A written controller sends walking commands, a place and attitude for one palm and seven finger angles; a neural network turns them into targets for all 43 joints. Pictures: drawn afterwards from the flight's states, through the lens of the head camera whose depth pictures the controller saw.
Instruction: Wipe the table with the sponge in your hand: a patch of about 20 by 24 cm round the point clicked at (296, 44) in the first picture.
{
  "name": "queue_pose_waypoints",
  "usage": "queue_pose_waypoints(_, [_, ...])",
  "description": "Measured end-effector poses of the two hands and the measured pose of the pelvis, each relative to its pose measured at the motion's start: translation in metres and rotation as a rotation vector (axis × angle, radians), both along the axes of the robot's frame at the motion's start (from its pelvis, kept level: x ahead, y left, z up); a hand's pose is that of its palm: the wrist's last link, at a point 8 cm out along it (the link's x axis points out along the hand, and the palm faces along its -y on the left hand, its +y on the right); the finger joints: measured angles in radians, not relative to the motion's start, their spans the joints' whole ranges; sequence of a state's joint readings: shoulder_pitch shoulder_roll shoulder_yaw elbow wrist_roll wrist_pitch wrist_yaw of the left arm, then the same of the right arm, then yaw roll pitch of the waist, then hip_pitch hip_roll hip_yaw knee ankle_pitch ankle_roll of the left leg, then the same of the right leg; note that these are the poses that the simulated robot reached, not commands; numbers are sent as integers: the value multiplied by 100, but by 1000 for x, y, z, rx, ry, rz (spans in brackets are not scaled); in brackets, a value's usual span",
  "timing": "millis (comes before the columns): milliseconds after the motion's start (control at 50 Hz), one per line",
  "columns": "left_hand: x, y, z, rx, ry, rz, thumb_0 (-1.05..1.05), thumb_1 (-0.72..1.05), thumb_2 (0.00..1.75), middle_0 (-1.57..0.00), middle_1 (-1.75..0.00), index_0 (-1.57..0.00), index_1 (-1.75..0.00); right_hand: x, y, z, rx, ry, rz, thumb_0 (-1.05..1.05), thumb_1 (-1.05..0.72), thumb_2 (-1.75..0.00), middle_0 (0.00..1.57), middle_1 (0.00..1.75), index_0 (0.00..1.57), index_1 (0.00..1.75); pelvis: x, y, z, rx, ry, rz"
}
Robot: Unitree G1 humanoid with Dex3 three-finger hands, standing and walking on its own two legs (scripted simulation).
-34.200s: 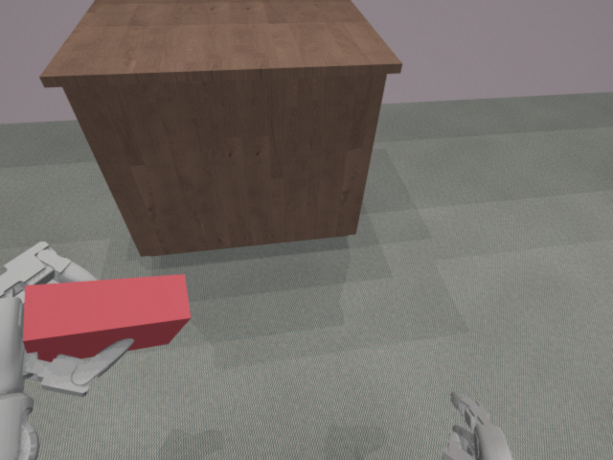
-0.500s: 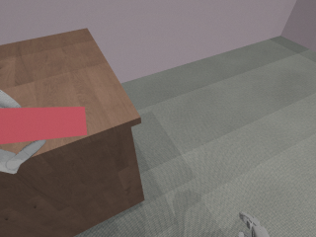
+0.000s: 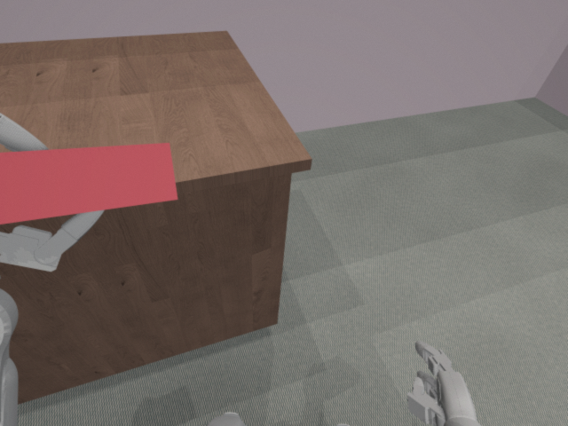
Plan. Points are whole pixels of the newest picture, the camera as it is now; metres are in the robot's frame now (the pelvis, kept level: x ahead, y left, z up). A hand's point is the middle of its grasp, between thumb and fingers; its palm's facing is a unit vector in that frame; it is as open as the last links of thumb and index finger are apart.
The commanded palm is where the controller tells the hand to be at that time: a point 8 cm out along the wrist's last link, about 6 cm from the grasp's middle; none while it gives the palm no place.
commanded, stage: step back with the hand held close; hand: left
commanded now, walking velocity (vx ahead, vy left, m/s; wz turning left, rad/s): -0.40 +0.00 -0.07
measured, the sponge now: (110, 178) +0.26 +0.19 +0.28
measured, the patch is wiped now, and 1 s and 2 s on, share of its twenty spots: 0.95 0.95 0.95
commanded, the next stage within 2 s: stop stepping back and stand still in 0.10 s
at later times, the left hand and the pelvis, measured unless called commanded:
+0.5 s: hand out of the picture +0.09 +0.25 +0.28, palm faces +0.48 -0.84 -0.26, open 9.2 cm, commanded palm +0.04 +0.29 +0.30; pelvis -0.13 +0.02 +0.02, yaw -2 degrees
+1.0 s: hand out of the picture +0.07 +0.24 +0.29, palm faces +0.47 -0.83 -0.29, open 9.2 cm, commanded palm +0.02 +0.29 +0.30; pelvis -0.15 +0.02 +0.01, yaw -2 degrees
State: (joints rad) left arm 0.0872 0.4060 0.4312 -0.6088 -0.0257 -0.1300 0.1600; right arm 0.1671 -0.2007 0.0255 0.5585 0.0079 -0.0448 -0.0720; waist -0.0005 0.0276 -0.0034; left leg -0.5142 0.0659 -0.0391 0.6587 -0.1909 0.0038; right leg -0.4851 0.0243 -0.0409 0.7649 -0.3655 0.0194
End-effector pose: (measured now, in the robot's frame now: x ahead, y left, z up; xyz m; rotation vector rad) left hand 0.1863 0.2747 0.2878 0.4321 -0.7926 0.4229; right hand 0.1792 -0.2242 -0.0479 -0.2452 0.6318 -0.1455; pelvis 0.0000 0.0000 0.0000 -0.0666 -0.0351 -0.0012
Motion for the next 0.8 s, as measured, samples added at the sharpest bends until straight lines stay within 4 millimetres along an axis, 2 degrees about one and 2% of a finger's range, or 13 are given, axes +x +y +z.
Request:
queue_pose_waypoints(80, [-37, -3, 6, 67, -11, 14, -1, -47, 110, -82, -140, -84, -144, -28, 5, -13, 55, 12, -5, 1, -90, -89, 21, 30, 21, 30, -22, -5, -6, 0, 4, 26])
queue_pose_waypoints(160, [-77, -9, 2, 70, 18, 52, -1, -47, 110, -82, -140, -84, -144, -54, 5, -31, 111, 31, 3, 1, -90, -89, 21, 30, 21, 30, -47, -11, -11, 31, 15, -3])
queue_pose_waypoints(220, [-98, -13, 5, 37, 52, 45, -1, -47, 110, -83, -140, -84, -144, -79, 6, -36, 107, 111, 23, 1, -90, -89, 21, 30, 21, 30, -65, -9, 1, 40, -1, 3])
queue_pose_waypoints(260, [-108, -12, 11, 34, 63, 41, -1, -47, 110, -83, -139, -84, -144, -96, 5, -30, 99, 141, 20, 1, -90, -89, 21, 30, 21, 30, -74, -9, 11, 69, 4, -12])
queue_pose_waypoints(360, [-116, 2, 15, 17, 75, 38, -1, -47, 110, -83, -139, -84, -144, -128, -3, -10, 54, 99, -15, 1, -90, -89, 21, 30, 21, 30, -100, -4, 19, 95, 18, -17])
queue_pose_waypoints(440, [-122, 13, 4, -23, 87, 3, -1, -47, 110, -82, -140, -84, -144, -147, -12, -5, -6, 56, -60, 1, -90, -89, 21, 30, 21, 30, -120, 12, 13, 46, 37, 0])
queue_pose_waypoints(540, [-144, 19, -7, 1, 145, -2, -1, -47, 110, -82, -140, -84, -144, -179, -11, 8, -7, 31, -106, 1, -90, -89, 21, 30, 20, 30, -137, 18, 18, 64, 18, -41])
queue_pose_waypoints(600, [-157, 16, -2, 12, 116, 12, -1, -47, 110, -83, -140, -84, -144, -193, -8, 5, 4, 41, -99, 1, -90, -89, 20, 30, 20, 30, -142, 15, 19, 59, 21, -43])
queue_pose_waypoints(660, [-163, 9, 6, 20, 60, 25, -1, -47, 110, -83, -140, -84, -144, -203, -5, -7, 25, 74, -77, 1, -90, -89, 20, 30, 20, 30, -146, 8, 15, 61, 24, -42])
queue_pose_waypoints(740, [-160, 0, 10, 17, 42, 17, -1, -47, 110, -83, -140, -84, -144, -208, -7, -25, 53, 122, -59, 1, -90, -89, 21, 30, 21, 30, -153, 2, 11, 33, 11, -29])
queue_pose_waypoints(800, [-158, -3, 9, 16, 66, -5, -1, -47, 110, -82, -140, -84, -144, -211, -9, -26, 70, 141, -74, 1, -90, -89, 21, 30, 21, 30, -154, 2, 14, 43, 2, -33])
